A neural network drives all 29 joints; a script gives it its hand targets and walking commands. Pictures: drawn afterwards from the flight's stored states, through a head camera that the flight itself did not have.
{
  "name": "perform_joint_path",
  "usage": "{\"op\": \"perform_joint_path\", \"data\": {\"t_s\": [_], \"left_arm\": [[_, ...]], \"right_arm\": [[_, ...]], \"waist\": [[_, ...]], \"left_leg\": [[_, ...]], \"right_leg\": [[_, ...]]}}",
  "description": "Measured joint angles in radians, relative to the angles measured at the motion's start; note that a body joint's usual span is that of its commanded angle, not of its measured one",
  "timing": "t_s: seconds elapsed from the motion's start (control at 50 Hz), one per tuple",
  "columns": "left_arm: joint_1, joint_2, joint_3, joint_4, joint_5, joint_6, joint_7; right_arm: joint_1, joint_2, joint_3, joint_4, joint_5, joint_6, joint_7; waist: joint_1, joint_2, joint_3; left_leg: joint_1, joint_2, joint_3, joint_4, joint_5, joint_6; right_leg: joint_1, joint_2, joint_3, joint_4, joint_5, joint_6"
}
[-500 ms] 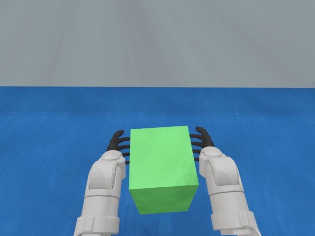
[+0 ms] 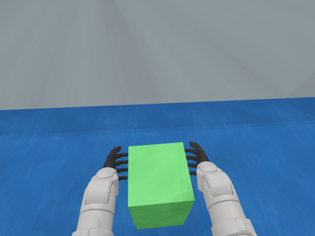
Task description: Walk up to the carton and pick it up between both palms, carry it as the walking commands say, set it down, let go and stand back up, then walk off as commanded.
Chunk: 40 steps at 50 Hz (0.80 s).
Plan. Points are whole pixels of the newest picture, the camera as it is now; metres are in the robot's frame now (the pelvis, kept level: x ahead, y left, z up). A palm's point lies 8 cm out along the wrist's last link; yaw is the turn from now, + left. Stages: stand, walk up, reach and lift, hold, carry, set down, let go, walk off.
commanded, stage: hold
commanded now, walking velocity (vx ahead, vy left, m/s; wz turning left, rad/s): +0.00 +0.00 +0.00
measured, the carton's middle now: (158, 188) +0.28 +0.03 -0.04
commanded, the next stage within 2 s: set down in 0.46 s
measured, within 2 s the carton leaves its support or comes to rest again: neither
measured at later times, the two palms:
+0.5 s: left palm (100, 169) +0.26 +0.17 +0.07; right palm (193, 163) +0.28 -0.05 +0.09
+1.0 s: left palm (118, 184) +0.27 +0.14 +0.00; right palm (201, 183) +0.29 -0.09 -0.01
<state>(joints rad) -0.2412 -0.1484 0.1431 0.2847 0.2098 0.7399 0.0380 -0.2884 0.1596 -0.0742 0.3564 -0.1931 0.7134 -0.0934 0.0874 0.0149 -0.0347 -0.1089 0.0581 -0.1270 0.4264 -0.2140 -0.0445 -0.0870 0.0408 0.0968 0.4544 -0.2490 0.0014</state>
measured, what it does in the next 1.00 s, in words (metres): shifts its weight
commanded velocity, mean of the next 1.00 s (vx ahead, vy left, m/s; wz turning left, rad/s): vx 0.00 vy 0.00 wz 0.00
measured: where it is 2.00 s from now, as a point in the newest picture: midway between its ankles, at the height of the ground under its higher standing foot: outside the picture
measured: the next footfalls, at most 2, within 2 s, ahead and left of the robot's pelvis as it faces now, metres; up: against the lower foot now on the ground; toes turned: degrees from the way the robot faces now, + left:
none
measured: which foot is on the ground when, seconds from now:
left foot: down 0.00-1.00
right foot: down 0.00-1.00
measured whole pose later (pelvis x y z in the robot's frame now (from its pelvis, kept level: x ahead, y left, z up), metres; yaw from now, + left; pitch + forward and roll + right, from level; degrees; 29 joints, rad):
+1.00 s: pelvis -0.06 -0.01 -0.02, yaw -3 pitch -3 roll +1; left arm -0.59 -0.26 0.52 0.58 0.52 0.46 0.07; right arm -0.61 0.27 -0.45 0.72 -0.43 0.39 -0.14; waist 0.12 -0.04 0.12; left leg -0.35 0.02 -0.16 0.60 -0.22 -0.04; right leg -0.38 0.08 0.14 0.69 -0.25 -0.01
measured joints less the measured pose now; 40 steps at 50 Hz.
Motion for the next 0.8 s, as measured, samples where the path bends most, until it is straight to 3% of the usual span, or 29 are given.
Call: {"op": "perform_joint_path", "data": {"t_s": [0.1, 0.18, 0.34, 0.48, 0.56, 0.66, 0.8], "left_arm": [[-0.081, -0.02, 0.063, 0.069, 0.035, 0.0, 0.004], [-0.141, -0.041, 0.108, 0.105, 0.072, 0.0, 0.026], [-0.276, -0.092, 0.229, 0.217, 0.16, -0.015, 0.089], [-0.35, -0.118, 0.295, 0.278, 0.21, -0.033, 0.113], [-0.352, -0.12, 0.324, 0.278, 0.248, -0.018, 0.101], [-0.348, -0.118, 0.352, 0.29, 0.273, -0.049, 0.081], [-0.354, -0.119, 0.399, 0.31, 0.317, -0.138, 0.038]], "right_arm": [[-0.072, 0.022, -0.062, 0.079, -0.044, -0.011, 0.003], [-0.141, 0.048, -0.127, 0.126, -0.097, -0.015, 0.007], [-0.271, 0.084, -0.284, 0.239, -0.212, -0.043, 0.024], [-0.363, 0.061, -0.349, 0.337, -0.264, -0.074, 0.037], [-0.372, 0.059, -0.36, 0.399, -0.27, -0.103, 0.045], [-0.359, 0.08, -0.379, 0.417, -0.271, -0.144, 0.021], [-0.342, 0.119, -0.414, 0.387, -0.281, -0.201, -0.018]], "waist": [[0.008, -0.012, 0.038], [0.011, -0.023, 0.052], [0.013, -0.026, 0.06], [0.023, -0.037, 0.06], [0.021, -0.05, 0.082], [0.025, -0.043, 0.109], [0.018, -0.032, 0.134]], "left_leg": [[0.025, -0.025, 0.008, 0.022, 0.009, -0.027], [0.025, -0.045, 0.024, 0.033, 0.019, -0.014], [-0.001, -0.061, 0.047, 0.044, 0.04, 0.005], [-0.013, -0.05, 0.061, 0.038, 0.053, 0.0], [0.001, -0.051, 0.048, 0.034, 0.054, -0.008], [-0.013, -0.049, 0.019, 0.055, 0.044, -0.022], [-0.08, -0.047, -0.012, 0.106, 0.019, -0.012]], "right_leg": [[0.018, -0.018, 0.024, 0.027, 0.0, 0.023], [0.018, -0.035, 0.044, 0.032, 0.012, 0.038], [-0.015, -0.038, 0.079, 0.05, -0.003, -0.003], [-0.042, -0.03, 0.086, 0.054, 0.025, -0.011], [-0.039, -0.02, 0.088, 0.073, 0.038, -0.004], [-0.06, -0.01, 0.07, 0.114, 0.024, 0.02], [-0.133, 0.006, 0.048, 0.181, 0.001, 0.008]]}}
